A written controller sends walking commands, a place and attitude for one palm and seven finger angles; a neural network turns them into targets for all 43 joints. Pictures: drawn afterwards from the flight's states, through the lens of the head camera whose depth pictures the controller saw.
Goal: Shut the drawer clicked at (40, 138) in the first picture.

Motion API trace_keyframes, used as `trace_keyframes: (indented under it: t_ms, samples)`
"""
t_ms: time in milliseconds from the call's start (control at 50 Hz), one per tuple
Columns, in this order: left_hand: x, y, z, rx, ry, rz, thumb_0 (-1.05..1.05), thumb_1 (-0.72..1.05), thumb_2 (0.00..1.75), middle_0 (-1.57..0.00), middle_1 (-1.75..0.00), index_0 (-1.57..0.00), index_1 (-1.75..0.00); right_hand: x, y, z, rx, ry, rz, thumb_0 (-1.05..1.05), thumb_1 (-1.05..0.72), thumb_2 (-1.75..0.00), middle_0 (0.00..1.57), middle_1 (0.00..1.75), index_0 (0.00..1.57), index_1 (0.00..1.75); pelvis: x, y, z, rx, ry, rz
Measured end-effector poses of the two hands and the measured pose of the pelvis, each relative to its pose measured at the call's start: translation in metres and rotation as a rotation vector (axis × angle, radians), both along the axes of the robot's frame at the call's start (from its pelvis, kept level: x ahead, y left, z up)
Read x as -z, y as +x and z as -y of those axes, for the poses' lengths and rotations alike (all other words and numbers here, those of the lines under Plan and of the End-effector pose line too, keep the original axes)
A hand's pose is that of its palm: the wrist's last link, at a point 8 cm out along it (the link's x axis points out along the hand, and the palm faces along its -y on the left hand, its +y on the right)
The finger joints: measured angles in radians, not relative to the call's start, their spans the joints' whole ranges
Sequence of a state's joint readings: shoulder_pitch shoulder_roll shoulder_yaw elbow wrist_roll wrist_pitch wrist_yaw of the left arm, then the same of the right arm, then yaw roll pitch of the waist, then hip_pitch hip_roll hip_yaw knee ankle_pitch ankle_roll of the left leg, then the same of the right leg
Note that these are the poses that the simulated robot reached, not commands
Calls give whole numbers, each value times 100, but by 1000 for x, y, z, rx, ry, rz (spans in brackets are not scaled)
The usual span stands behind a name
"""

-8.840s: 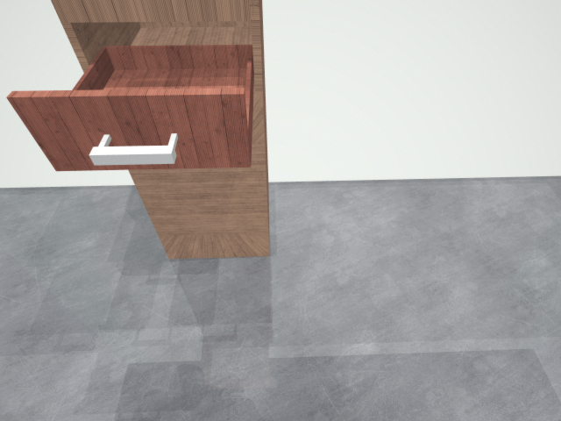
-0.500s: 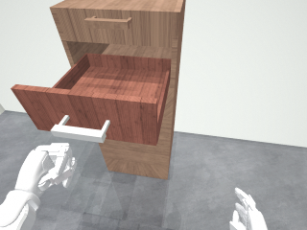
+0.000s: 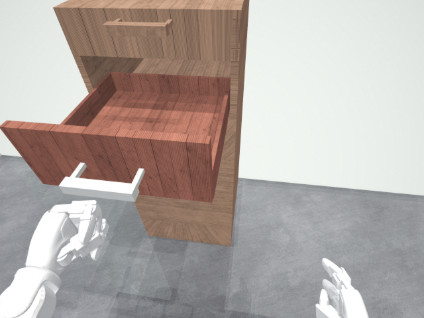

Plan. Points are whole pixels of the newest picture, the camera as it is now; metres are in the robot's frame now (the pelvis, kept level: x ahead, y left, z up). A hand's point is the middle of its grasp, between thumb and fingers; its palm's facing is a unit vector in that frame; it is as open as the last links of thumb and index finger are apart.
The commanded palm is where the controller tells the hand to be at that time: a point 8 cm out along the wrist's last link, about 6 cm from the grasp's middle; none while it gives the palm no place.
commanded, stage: bring the fist close to the handle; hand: left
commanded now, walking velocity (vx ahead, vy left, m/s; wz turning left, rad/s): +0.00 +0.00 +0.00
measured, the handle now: (105, 179) +0.33 +0.23 +0.12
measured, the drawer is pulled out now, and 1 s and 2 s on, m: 0.30 0.26 0.14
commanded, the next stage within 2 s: push the drawer shut in 0.10 s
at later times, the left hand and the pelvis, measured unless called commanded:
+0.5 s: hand (109, 221) +0.25 +0.19 +0.11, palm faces -0.07 -0.99 -0.08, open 3.3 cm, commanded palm +0.23 +0.25 +0.12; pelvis -0.01 +0.00 +0.00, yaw +0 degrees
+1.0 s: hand (114, 202) +0.28 +0.20 +0.11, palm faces -0.06 -1.00 -0.07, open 3.0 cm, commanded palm +0.30 +0.24 +0.12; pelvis -0.03 +0.00 +0.00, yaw +2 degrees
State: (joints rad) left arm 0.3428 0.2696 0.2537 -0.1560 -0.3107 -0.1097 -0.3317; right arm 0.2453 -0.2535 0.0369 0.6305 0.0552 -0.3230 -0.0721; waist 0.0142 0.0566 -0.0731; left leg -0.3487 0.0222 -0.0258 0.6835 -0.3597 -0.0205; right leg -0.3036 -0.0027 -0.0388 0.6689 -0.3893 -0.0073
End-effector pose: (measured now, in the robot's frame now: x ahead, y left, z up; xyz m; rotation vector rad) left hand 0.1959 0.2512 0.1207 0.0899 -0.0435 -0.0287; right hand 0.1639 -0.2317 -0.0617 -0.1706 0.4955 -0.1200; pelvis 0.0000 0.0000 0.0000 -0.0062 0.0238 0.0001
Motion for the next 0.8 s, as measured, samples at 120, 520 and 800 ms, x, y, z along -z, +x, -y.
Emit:
trace_keyframes:
  t_ms: [120, 520, 800]
  samples:
    - [8, -1, 5, 13, -6, -44, 2, 90, 90, -140, -160, -140, -160, -1, 5, -6, -20, 1, 2, 2, -90, -89, 20, 30, 20, 30, 0, -3, -1, -5, -1, -2]
    - [5, 34, 3, 44, -13, -25, 2, 87, 92, -140, -160, -140, -160, 9, -14, 3, 21, -18, -86, 2, -90, -89, 20, 30, 20, 30, -1, -7, 0, -1, 1, -5]
    - [8, 45, -4, 14, -18, -24, -2, 74, 94, -140, -160, -140, -160, 18, -21, 0, -3, -28, -140, 2, -90, -89, 20, 30, 20, 30, -1, -21, 1, -25, -1, 6]
